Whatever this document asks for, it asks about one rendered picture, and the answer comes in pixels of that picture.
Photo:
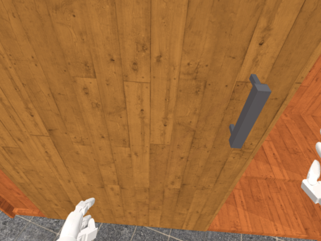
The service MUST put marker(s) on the wardrobe door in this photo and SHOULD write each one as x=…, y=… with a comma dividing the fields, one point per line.
x=130, y=101
x=12, y=194

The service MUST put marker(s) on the handle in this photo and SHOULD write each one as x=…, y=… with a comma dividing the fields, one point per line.
x=253, y=106

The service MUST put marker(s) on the left robot hand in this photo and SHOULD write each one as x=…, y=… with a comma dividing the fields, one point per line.
x=75, y=223

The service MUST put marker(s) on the right robot hand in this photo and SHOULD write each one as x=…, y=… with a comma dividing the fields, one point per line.
x=310, y=185

